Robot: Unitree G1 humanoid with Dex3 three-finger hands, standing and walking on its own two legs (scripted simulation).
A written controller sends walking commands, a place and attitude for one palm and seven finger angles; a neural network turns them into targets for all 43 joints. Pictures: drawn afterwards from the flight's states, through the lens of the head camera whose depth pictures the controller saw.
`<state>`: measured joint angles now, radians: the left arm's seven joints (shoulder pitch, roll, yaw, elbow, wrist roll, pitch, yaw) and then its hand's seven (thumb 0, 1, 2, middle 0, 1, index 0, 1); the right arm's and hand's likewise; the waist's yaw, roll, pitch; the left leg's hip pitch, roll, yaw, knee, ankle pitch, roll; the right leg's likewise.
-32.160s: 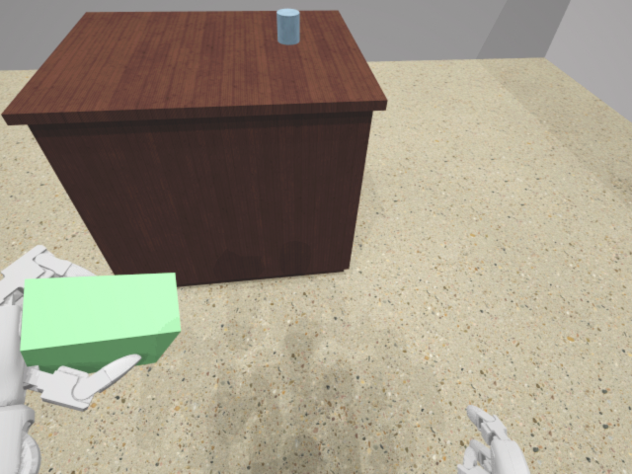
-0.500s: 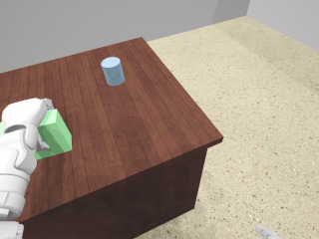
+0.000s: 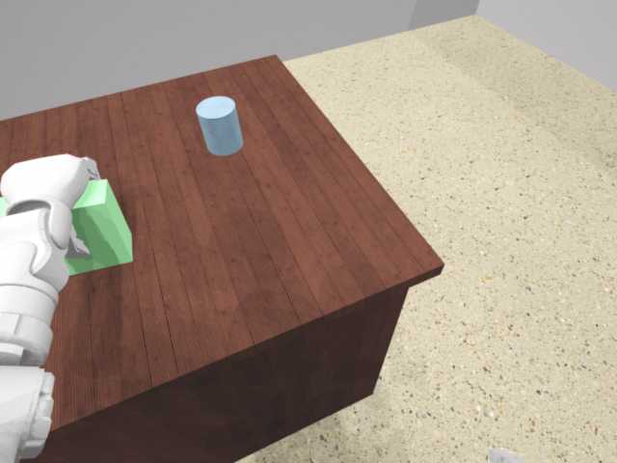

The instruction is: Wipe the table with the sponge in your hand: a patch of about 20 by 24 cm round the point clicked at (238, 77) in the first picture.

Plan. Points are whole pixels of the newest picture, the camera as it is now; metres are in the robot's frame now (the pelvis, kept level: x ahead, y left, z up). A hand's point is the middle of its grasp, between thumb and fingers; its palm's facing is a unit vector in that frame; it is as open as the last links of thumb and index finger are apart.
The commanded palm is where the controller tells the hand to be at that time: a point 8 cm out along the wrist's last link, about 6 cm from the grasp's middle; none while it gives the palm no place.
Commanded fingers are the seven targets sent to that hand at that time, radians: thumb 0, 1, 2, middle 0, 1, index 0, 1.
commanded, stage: slide across to the middle lane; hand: left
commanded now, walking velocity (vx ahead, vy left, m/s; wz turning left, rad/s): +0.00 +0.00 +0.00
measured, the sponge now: (74, 241) +0.38 +0.36 +0.07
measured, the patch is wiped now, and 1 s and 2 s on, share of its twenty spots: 0.15 0.25 0.75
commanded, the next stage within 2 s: wipe back along the middle lane in 0.58 s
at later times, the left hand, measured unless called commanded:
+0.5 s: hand (118, 204) +0.41 +0.29 +0.11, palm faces +0.00 -0.03 -1.00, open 10.0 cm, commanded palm +0.39 +0.29 +0.16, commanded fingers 0.00 0.10 1.30 -1.20 -1.60 -1.20 -1.60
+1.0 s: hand (142, 206) +0.41 +0.26 +0.11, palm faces +0.00 -0.03 -1.00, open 10.0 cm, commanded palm +0.37 +0.26 +0.16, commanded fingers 0.00 0.10 1.30 -1.20 -1.60 -1.20 -1.60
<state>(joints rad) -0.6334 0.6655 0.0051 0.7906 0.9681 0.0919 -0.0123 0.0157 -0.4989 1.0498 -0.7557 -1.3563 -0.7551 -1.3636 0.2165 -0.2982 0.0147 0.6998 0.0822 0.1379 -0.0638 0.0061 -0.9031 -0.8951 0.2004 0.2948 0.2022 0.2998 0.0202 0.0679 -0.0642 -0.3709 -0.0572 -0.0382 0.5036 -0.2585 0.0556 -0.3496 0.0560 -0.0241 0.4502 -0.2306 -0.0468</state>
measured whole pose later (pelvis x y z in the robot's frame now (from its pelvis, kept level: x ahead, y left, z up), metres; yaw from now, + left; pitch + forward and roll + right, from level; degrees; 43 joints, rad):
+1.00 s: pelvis +0.02 -0.01 +0.00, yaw -1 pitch +4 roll +0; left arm -0.49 0.46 -0.12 0.48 0.94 0.39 0.03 0.00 -0.48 1.05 -0.73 -1.38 -0.73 -1.39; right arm 0.15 -0.30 0.03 0.70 0.07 0.17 -0.03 0.01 -0.90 -0.90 0.20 0.29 0.20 0.30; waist 0.03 0.09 -0.06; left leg -0.23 -0.05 -0.03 0.42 -0.26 0.04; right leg -0.23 0.06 0.00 0.40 -0.25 -0.06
